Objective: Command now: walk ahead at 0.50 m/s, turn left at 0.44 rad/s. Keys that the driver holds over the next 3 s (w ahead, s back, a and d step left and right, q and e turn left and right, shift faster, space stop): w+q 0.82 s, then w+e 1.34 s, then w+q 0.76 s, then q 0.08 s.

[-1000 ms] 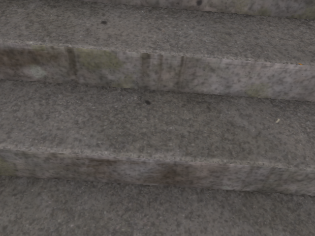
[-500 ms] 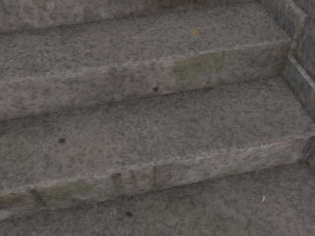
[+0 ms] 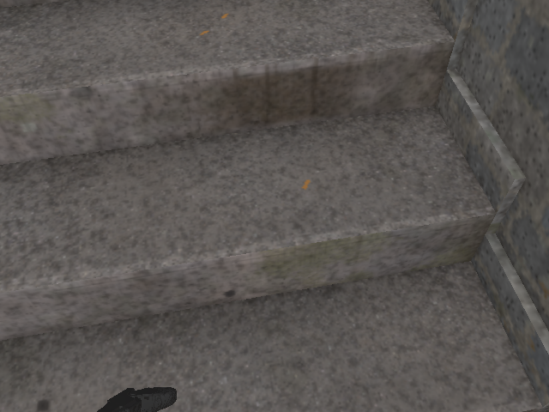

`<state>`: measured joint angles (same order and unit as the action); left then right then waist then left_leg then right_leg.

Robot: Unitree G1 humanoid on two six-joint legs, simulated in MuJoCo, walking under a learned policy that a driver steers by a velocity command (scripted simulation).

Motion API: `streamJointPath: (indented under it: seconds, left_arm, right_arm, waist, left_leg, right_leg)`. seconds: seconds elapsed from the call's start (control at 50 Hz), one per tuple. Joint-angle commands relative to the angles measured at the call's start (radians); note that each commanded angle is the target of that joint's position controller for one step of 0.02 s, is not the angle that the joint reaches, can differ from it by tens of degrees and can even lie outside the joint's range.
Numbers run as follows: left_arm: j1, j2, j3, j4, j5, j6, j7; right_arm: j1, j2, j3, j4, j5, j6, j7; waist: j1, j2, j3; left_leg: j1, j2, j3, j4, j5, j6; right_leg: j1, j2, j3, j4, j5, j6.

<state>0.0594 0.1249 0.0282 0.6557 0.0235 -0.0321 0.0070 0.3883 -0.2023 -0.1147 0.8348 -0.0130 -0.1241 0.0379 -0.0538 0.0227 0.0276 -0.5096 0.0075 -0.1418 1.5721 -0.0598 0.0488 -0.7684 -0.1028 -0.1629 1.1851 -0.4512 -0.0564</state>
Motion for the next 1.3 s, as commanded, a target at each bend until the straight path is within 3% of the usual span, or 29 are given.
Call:
streamJointPath:
  seconds: [0.02,0.06,0.12,0.24,0.34,0.36,0.4,0.44,0.46,0.48,0.5,0.58,0.66,0.68,0.74,0.76,0.8,0.88,0.94,0.96,0.98,1.0,1.02,1.04,1.06,1.1,1.14,1.2,1.3]
  left_arm:
    - [0.061,0.009,0.020,0.092,0.018,-0.039,0.015]
    - [0.183,-0.059,-0.001,0.190,0.027,-0.059,0.015]
    - [0.251,-0.004,0.003,0.221,0.014,-0.102,0.013]
    - [0.392,0.137,0.016,0.270,0.019,-0.122,0.031]
    - [0.488,0.186,0.019,0.287,-0.007,-0.101,0.090]
    - [0.455,0.205,0.026,0.267,-0.015,-0.088,0.091]
    - [0.447,0.240,0.027,0.238,-0.051,-0.069,0.101]
    - [0.406,0.346,0.059,0.195,-0.067,-0.072,0.059]
    - [0.391,0.364,0.068,0.159,-0.065,-0.083,0.029]
    - [0.313,0.219,0.043,0.061,-0.029,-0.085,-0.004]
    - [0.221,0.184,0.053,-0.020,0.016,-0.103,-0.025]
    - [0.134,0.037,-0.009,-0.114,0.035,-0.104,-0.011]
    - [0.153,-0.010,-0.042,-0.112,0.036,-0.048,0.016]
    - [0.121,0.012,-0.038,-0.119,0.041,-0.041,0.020]
    - [-0.044,-0.057,-0.064,-0.161,0.037,-0.041,0.026]
    - [-0.160,-0.106,-0.085,-0.207,0.050,-0.041,0.024]
    - [-0.302,-0.104,-0.099,-0.255,0.051,-0.032,0.022]
    - [-0.214,-0.047,-0.090,-0.220,0.024,0.007,0.010]
    - [0.072,0.002,-0.065,-0.076,-0.034,0.011,0.017]
    - [0.154,0.108,-0.024,-0.055,-0.042,0.012,0.020]
    - [0.244,0.156,-0.001,0.000,-0.029,0.009,0.022]
    - [0.366,0.221,0.026,0.072,0.000,0.000,0.011]
    - [0.366,0.239,0.038,0.136,-0.003,0.016,0.029]
    - [0.259,0.123,0.033,0.139,-0.025,0.011,0.028]
    - [0.208,0.062,0.019,0.172,-0.018,-0.008,0.027]
    - [0.245,-0.005,0.007,0.262,0.006,-0.056,0.025]
    - [0.308,0.006,0.004,0.321,-0.003,-0.075,0.007]
    - [0.301,0.045,-0.006,0.293,-0.016,-0.095,0.001]
    - [0.460,0.158,0.028,0.279,-0.018,-0.110,0.025]
  right_arm:
    - [0.010,0.089,0.038,-0.135,-0.032,0.022,-0.007]
    - [-0.059,0.156,0.079,-0.160,-0.023,0.054,-0.017]
    - [-0.134,0.104,0.072,-0.168,-0.014,0.091,-0.037]
    - [-0.466,0.091,0.091,-0.329,-0.030,0.146,-0.071]
    - [-0.587,0.088,0.120,-0.422,-0.021,0.188,-0.014]
    - [-0.558,0.084,0.119,-0.393,-0.018,0.190,-0.007]
    - [-0.472,0.113,0.132,-0.344,0.003,0.192,-0.019]
    - [-0.175,0.002,0.083,-0.270,0.014,0.184,-0.042]
    - [-0.117,-0.086,0.042,-0.250,0.015,0.158,-0.036]
    - [-0.159,-0.177,0.008,-0.227,0.012,0.139,-0.045]
    - [-0.258,-0.220,-0.018,-0.254,-0.003,0.148,-0.042]
    - [-0.168,-0.037,0.032,-0.085,-0.019,0.081,-0.051]
    - [-0.088,-0.064,0.030,0.022,-0.025,0.052,-0.040]
    - [-0.050,-0.059,0.037,0.021,-0.017,0.037,-0.031]
    - [0.084,-0.112,0.030,0.069,-0.025,0.020,-0.028]
    - [0.124,-0.073,0.045,0.100,-0.025,0.018,-0.027]
    - [0.166,-0.086,0.045,0.123,-0.020,0.018,-0.045]
    - [0.161,-0.146,0.033,0.121,0.009,0.050,-0.116]
    - [0.051,-0.189,0.018,0.058,0.025,0.042,-0.107]
    - [0.021,-0.227,0.006,0.060,0.032,0.022,-0.091]
    - [0.004,-0.248,-0.009,0.044,0.032,-0.003,-0.076]
    - [0.004,-0.172,-0.006,0.017,0.019,-0.021,-0.054]
    - [0.100,-0.059,0.024,-0.040,-0.024,-0.021,-0.017]
    - [0.066,-0.036,0.042,-0.087,-0.068,-0.016,0.004]
    - [-0.059,0.010,0.061,-0.161,-0.075,-0.006,0.010]
    - [-0.175,0.073,0.096,-0.231,-0.070,0.035,-0.017]
    - [-0.172,0.143,0.131,-0.271,-0.042,0.070,-0.038]
    - [-0.215,0.099,0.130,-0.300,-0.033,0.083,-0.033]
    - [-0.490,0.156,0.156,-0.422,-0.046,0.068,-0.047]
  waist:
    - [-0.024,-0.108,-0.057]
    - [-0.022,-0.065,-0.013]
    - [0.000,-0.005,-0.002]
    - [0.015,-0.049,0.086]
    - [0.033,-0.084,0.044]
    - [0.048,-0.033,0.018]
    - [-0.005,-0.094,-0.116]
    - [-0.099,-0.240,-0.293]
    - [-0.139,-0.264,-0.362]
    - [-0.074,0.040,-0.295]
    - [-0.027,0.099,-0.327]
    - [0.078,-0.092,-0.067]
    - [0.108,-0.082,0.006]
    - [0.091,-0.104,0.006]
    - [0.016,0.042,-0.053]
    - [0.001,0.044,-0.019]
    - [-0.045,0.060,0.005]
    - [-0.015,-0.007,-0.086]
    - [0.132,0.156,-0.276]
    - [0.203,0.197,-0.297]
    - [0.263,0.145,-0.313]
    - [0.277,-0.110,-0.304]
    - [0.140,-0.455,-0.379]
    - [0.069,-0.205,-0.299]
    - [0.040,-0.085,-0.159]
    - [-0.007,0.101,0.001]
    - [-0.036,0.044,0.043]
    - [-0.036,0.040,0.074]
    - [0.081,-0.074,0.050]
  left_leg:
    - [-0.373,-0.015,0.007,0.417,0.024,0.046]
    - [-0.529,-0.015,-0.047,0.486,0.039,0.069]
    - [-0.608,-0.032,-0.022,0.411,0.021,0.048]
    - [-1.012,-0.057,0.043,0.644,-0.335,0.110]
    - [-0.793,0.071,0.247,0.192,-0.341,0.121]
    - [-0.721,0.074,0.305,0.100,-0.412,0.131]
    - [-0.216,-0.076,0.468,-0.188,-0.443,0.171]
    - [0.045,-0.166,0.390,-0.374,-0.550,0.208]
    - [0.238,-0.167,0.191,-0.575,-0.538,0.214]
    - [0.314,0.018,-0.384,-0.925,-0.793,0.306]
    - [0.327,0.138,-0.912,-1.259,-0.840,0.299]
    - [0.089,0.074,-0.543,-1.168,-0.550,0.190]
    - [0.104,-0.010,-0.202,-1.082,0.024,0.092]
    - [0.102,-0.019,-0.182,-1.077,0.144,0.055]
    - [0.312,0.028,-0.226,-1.128,0.126,0.082]
    - [0.292,0.030,-0.263,-1.160,0.067,0.066]
    - [0.283,0.018,-0.288,-1.266,-0.006,0.089]
    - [0.528,0.111,-0.163,-1.396,0.712,0.109]
    - [0.391,0.142,-0.028,-1.248,1.616,0.089]
    - [0.477,0.182,-0.021,-1.075,1.806,0.099]
    - [0.455,0.149,-0.008,-0.849,1.781,0.086]
    - [0.205,-0.035,-0.021,-0.407,0.804,0.019]
    - [-0.054,-0.253,0.012,0.064,-0.144,-0.032]
    - [-0.181,-0.157,-0.011,0.270,-0.091,0.009]
    - [-0.290,-0.113,0.008,0.380,-0.066,0.028]
    - [-0.452,-0.049,0.019,0.511,-0.044,0.061]
    - [-0.562,-0.025,0.036,0.554,-0.075,0.066]
    - [-0.553,0.011,0.131,0.350,-0.079,0.029]
    - [-1.014,0.062,0.168,0.595,-0.254,0.016]
  right_leg:
    - [0.265,-0.207,0.488,-0.712,-0.119,-0.093]
    - [0.339,-0.207,0.345,-0.736,0.136,-0.051]
    - [0.415,-0.221,0.149,-0.798,0.428,-0.018]
    - [0.685,-0.208,0.060,-0.975,0.285,-0.032]
    - [0.749,-0.175,-0.069,-1.172,0.399,-0.061]
    - [0.823,-0.178,-0.097,-1.148,0.606,-0.086]
    - [0.733,-0.206,-0.144,-0.966,1.784,-0.124]
    - [0.833,-0.242,-0.100,-0.542,2.037,-0.105]
    - [0.735,-0.206,-0.077,-0.260,1.777,-0.078]
    - [0.294,0.014,-0.051,0.173,0.743,0.005]
    - [0.082,0.136,0.202,0.567,0.309,0.040]
    - [-0.184,0.074,0.274,0.895,0.329,-0.010]
    - [-0.371,0.037,0.217,0.848,0.269,-0.002]
    - [-0.376,0.024,0.187,0.776,0.260,0.004]
    - [-0.662,0.057,0.115,1.055,0.123,-0.040]
    - [-0.708,0.048,0.108,1.076,0.112,-0.051]
    - [-0.710,0.065,0.050,0.980,0.074,-0.038]
    - [-0.431,0.056,0.018,0.495,0.052,-0.035]
    - [0.282,0.155,-0.038,0.131,0.168,-0.082]
    - [0.328,0.184,-0.037,0.023,0.055,-0.083]
    - [0.483,0.222,0.030,-0.183,0.028,-0.100]
    - [0.691,0.079,0.402,-0.400,0.241,-0.215]
    - [0.723,-0.149,1.024,-0.799,0.424,-0.404]
    - [0.615,-0.124,1.119,-0.870,-0.030,-0.383]
    - [0.488,-0.104,1.056,-0.882,-0.342,-0.343]
    - [0.311,-0.063,0.759,-0.825,-0.162,-0.255]
    - [0.316,0.006,0.516,-0.799,0.074,-0.197]
    - [0.222,0.051,0.390,-0.864,0.244,-0.191]
    - [0.598,-0.046,0.578,-0.934,0.222,-0.243]
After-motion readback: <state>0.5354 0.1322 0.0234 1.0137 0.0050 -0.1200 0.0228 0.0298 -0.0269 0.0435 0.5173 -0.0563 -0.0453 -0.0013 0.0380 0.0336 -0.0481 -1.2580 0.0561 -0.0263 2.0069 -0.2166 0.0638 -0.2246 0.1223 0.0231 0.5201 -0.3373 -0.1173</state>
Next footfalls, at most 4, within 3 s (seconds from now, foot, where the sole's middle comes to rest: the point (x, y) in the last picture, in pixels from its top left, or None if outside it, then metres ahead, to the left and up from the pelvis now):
0.44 left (221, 386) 0.43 0.12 -0.50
0.98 right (198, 188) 0.77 0.15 -0.33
1.48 left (35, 50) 1.02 0.47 -0.16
2.02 right None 1.37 0.26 0.01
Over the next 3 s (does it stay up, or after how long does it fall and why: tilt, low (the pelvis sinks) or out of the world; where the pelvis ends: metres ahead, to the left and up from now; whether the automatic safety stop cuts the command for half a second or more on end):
stays up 1.83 0.29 0.94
